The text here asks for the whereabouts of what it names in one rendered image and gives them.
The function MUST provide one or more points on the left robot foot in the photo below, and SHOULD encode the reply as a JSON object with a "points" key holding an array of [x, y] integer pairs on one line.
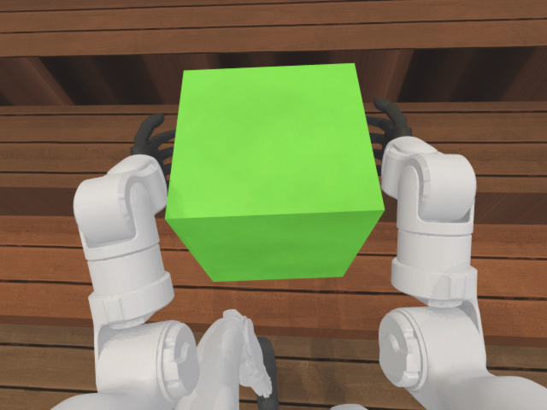
{"points": [[268, 402]]}

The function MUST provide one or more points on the robot left upper arm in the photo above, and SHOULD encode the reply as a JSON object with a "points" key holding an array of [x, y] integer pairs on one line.
{"points": [[144, 367]]}

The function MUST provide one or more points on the carton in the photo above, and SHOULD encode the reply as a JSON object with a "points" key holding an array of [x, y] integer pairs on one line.
{"points": [[273, 174]]}

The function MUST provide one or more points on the robot left hand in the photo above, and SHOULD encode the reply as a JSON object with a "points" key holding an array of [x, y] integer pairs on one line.
{"points": [[145, 146]]}

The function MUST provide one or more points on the robot right upper arm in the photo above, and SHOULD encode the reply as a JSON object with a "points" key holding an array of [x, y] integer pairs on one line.
{"points": [[436, 353]]}

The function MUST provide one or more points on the left robot forearm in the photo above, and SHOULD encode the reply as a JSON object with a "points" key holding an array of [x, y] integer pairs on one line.
{"points": [[115, 215]]}

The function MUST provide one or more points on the right robot forearm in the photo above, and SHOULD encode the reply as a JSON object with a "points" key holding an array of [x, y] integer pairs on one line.
{"points": [[435, 195]]}

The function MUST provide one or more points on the robot right hand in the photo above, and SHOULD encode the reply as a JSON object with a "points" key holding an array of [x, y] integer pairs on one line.
{"points": [[396, 127]]}

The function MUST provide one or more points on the robot left thigh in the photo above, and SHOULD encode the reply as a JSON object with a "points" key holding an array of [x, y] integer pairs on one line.
{"points": [[225, 345]]}

